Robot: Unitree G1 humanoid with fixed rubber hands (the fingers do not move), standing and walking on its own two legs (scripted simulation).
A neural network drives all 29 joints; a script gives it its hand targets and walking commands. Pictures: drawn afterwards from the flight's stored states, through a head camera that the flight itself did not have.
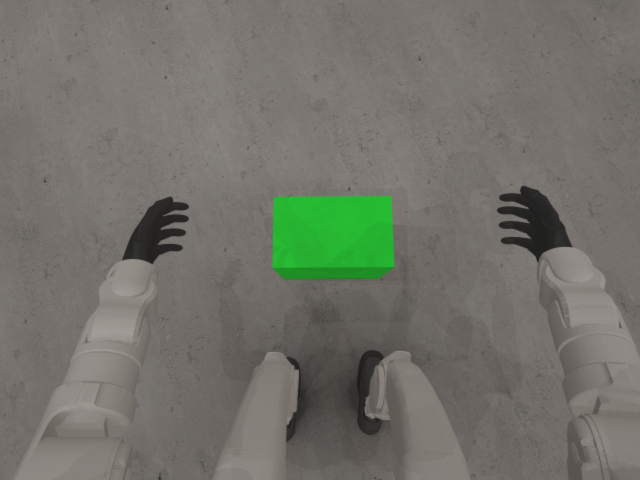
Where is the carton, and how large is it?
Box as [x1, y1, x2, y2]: [272, 196, 393, 278]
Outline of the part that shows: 390,196 274,197 272,267 283,278 379,277 393,267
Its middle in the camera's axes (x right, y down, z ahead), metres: +0.03 +0.01 +0.97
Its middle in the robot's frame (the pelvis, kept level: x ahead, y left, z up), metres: +0.46 +0.00 -0.57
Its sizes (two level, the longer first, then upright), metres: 0.262 0.159 0.256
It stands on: the floor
